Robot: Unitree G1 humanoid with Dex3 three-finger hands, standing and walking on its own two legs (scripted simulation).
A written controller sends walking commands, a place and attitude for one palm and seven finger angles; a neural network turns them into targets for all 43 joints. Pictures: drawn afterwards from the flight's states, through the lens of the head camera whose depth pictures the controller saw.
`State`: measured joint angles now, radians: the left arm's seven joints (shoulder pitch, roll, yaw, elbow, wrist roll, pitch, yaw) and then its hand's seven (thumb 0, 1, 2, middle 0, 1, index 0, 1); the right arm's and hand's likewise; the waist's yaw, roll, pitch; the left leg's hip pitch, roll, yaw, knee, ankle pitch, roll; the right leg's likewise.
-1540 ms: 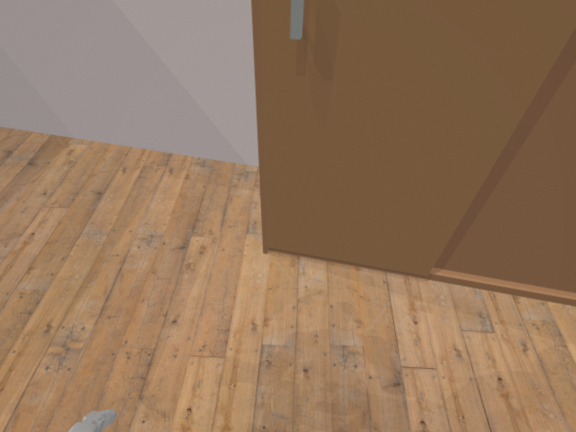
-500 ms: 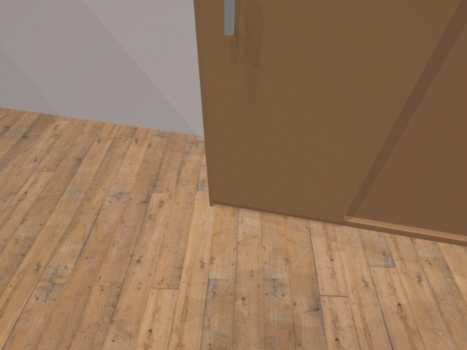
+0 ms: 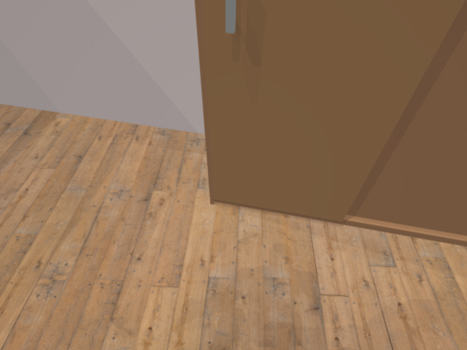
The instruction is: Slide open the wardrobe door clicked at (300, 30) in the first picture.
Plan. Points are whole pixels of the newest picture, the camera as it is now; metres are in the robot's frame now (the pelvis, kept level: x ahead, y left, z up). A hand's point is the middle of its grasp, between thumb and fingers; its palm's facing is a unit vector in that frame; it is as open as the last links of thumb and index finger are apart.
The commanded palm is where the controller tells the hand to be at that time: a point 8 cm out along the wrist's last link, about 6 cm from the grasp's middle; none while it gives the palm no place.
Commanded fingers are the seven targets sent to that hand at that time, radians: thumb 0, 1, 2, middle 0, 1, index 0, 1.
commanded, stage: turn to face it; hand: left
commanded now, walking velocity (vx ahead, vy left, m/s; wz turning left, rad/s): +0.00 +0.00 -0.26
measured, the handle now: out of the picture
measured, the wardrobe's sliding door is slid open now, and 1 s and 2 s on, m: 0.00 0.00 0.00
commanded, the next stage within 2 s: take the last steps up to it in 0.26 s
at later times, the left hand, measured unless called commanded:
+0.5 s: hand out of the picture +0.06 +0.20 -0.18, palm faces -0.10 -0.97 -0.23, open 7.4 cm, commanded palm none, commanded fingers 0.00 0.90 0.90 -0.20 -0.30 -0.20 -0.30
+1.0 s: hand (165, 310) +0.24 +0.17 -0.19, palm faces -0.18 -0.97 -0.16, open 7.4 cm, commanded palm none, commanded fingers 0.00 0.90 0.90 -0.20 -0.30 -0.20 -0.30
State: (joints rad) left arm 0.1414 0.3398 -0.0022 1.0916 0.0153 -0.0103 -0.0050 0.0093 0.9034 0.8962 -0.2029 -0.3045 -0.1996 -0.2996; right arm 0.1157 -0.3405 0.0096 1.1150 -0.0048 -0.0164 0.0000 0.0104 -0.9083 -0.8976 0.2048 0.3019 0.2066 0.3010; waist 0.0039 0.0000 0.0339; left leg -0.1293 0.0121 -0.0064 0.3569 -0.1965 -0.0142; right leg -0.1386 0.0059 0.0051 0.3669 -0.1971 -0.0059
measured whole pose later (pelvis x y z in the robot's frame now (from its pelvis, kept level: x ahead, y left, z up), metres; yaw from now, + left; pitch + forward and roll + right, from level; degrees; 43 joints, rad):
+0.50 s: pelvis +0.00 +0.00 -0.01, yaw -5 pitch -1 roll +0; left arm 0.22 0.23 0.00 1.04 0.03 0.03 -0.01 0.01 0.91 0.90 -0.20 -0.30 -0.20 -0.30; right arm 0.22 -0.23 0.00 1.09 -0.02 0.00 0.00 0.01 -0.91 -0.90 0.20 0.30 0.20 0.30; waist 0.00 0.00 0.01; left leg -0.19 0.05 0.07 0.50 -0.31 -0.01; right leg -0.23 0.04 0.08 0.51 -0.27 -0.02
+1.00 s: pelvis +0.14 +0.00 -0.01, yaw -9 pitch +0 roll -1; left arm 0.17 0.18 0.06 1.01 0.03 0.00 -0.03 0.01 0.91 0.90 -0.20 -0.30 -0.19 -0.30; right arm 0.52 -0.08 0.00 1.19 -0.02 -0.08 -0.03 0.01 -0.91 -0.90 0.20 0.30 0.20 0.30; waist -0.04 -0.01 0.09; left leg 0.10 0.04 0.14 0.31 -0.40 0.00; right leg -0.54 -0.05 -0.12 0.75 -0.24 -0.04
